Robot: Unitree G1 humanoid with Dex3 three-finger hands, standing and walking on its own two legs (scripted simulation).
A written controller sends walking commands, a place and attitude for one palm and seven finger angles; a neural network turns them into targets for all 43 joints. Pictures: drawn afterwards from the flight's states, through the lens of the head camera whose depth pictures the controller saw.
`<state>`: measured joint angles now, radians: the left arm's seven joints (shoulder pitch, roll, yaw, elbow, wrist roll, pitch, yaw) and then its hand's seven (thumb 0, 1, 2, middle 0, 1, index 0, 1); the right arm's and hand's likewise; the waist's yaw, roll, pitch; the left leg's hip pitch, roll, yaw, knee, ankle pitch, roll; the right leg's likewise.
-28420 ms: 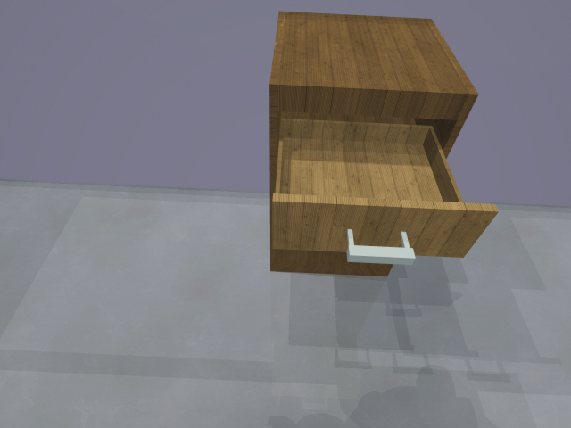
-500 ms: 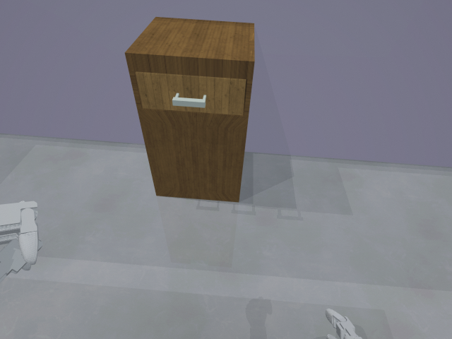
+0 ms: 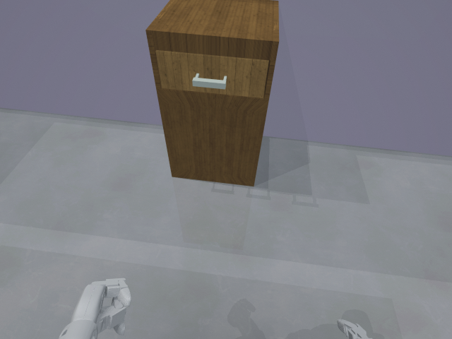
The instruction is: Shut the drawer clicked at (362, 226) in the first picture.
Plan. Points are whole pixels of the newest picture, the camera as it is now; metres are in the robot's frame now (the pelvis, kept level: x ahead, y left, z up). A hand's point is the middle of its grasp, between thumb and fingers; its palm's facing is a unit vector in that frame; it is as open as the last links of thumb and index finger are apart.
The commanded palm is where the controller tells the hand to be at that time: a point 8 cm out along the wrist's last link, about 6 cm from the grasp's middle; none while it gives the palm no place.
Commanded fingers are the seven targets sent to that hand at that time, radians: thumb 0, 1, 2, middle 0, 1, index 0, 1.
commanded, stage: let the arm hang, fingers relaxed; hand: left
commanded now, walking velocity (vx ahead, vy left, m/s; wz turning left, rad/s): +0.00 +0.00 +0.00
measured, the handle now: (210, 80) +1.03 +0.07 -0.09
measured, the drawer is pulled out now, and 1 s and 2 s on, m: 0.00 0.00 0.00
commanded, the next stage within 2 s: look to check the result in 0.90 s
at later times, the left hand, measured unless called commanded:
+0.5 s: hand out of the picture -0.01 +0.20 -0.16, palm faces +0.00 -0.97 -0.25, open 6.5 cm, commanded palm none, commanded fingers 0.00 0.90 0.90 -0.20 -0.30 -0.20 -0.30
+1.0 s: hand out of the picture +0.05 +0.17 -0.16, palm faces -0.02 -0.98 -0.21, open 7.3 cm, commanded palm none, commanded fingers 0.00 0.90 0.90 -0.20 -0.30 -0.20 -0.30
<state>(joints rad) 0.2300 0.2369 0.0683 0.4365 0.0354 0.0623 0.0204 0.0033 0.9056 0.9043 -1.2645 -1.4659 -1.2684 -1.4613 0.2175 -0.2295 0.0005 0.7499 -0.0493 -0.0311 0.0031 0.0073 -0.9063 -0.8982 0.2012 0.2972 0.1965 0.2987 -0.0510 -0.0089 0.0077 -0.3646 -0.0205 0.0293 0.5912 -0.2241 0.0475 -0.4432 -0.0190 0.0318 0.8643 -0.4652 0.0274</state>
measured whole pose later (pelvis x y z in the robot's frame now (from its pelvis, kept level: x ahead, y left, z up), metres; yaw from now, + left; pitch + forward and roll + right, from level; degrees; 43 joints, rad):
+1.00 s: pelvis +0.03 -0.01 +0.02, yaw -2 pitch -1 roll +0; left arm 0.24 0.15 0.01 1.12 0.01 0.00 0.03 0.00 0.91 0.90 -0.20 -0.30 -0.20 -0.30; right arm 0.26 -0.15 -0.03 1.13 -0.02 0.00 -0.03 0.00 -0.91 -0.90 0.20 0.30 0.20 0.30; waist -0.01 0.02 0.04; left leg -0.21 -0.01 0.05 0.41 -0.18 0.03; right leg -0.18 0.00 0.03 0.42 -0.23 0.01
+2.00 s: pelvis +0.05 -0.01 +0.02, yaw -2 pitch -1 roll +0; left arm 0.18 0.23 0.02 1.13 0.01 -0.01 0.02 0.00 0.91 0.90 -0.20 -0.30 -0.20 -0.30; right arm 0.18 -0.23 -0.03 1.14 -0.02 -0.01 -0.02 0.00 -0.91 -0.90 0.20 0.30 0.20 0.30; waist -0.01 0.01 0.05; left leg -0.15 -0.01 0.05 0.36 -0.19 0.02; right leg -0.11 0.00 0.03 0.36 -0.23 0.00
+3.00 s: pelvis +0.05 -0.01 +0.02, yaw -1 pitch -1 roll +0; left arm 0.13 0.30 0.01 1.13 0.02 -0.01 0.01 0.00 0.91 0.90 -0.20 -0.30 -0.21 -0.30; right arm 0.13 -0.30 -0.02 1.13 -0.02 -0.01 -0.01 0.00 -0.91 -0.90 0.20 0.30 0.20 0.30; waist -0.01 0.00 0.04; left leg -0.12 -0.01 0.04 0.31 -0.17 0.02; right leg -0.08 0.00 0.03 0.31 -0.21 0.00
